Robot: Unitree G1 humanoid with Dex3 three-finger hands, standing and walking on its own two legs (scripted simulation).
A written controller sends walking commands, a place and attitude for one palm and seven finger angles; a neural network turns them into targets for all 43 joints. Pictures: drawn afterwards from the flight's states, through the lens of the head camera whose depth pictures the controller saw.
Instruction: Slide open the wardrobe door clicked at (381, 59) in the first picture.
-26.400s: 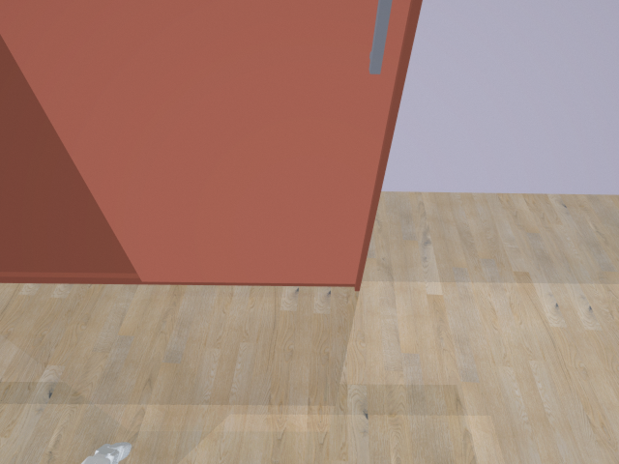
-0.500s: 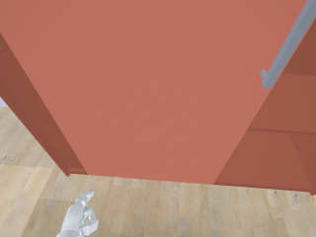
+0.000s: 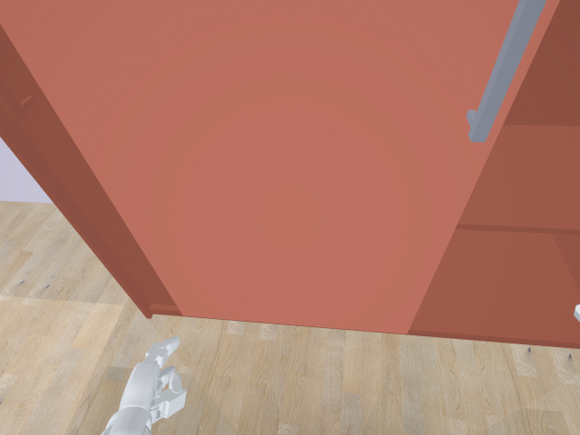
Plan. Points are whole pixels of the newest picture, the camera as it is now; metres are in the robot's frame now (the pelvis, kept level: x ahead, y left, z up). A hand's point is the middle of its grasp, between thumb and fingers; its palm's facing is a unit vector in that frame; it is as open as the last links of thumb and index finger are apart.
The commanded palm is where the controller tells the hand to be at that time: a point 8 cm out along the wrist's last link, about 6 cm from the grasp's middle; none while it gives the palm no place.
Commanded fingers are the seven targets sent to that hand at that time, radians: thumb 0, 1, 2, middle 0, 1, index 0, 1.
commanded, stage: step back with the hand held close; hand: right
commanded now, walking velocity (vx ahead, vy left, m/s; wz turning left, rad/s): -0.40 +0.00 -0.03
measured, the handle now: (502, 55) +0.53 -0.29 +0.25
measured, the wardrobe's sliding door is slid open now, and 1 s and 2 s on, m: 0.64 0.64 0.64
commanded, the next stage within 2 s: stop stepping back and stand still in 0.22 s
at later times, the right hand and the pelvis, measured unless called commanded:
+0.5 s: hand out of the picture +0.12 -0.31 +0.16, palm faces +0.39 +0.86 -0.32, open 7.4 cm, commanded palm +0.04 -0.35 +0.19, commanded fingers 0.00 -0.90 -0.90 0.20 0.30 0.20 0.30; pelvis -0.11 -0.05 +0.00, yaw +3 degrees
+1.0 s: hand out of the picture +0.04 -0.36 +0.17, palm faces +0.44 +0.80 -0.41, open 7.5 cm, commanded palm -0.02 -0.40 +0.19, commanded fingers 0.00 -0.90 -0.90 0.20 0.30 0.20 0.30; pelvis -0.16 -0.10 +0.00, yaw +0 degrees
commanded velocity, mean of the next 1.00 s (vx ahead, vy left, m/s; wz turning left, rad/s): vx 0.01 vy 0.06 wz -0.02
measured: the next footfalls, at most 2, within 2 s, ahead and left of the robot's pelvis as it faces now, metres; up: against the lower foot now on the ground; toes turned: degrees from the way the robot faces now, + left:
left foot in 0.28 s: -0.09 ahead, +0.09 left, +0.00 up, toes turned +3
right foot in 0.42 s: +0.02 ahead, -0.11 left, +0.00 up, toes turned +4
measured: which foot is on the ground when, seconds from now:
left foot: down 0.00-0.02, up 0.04-0.26, down 0.28-0.42, up 0.44-0.60, down 0.62-1.00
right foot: down 0.00-0.26, up 0.28-0.40, down 0.42-0.62, up 0.64-0.84, down 0.86-1.00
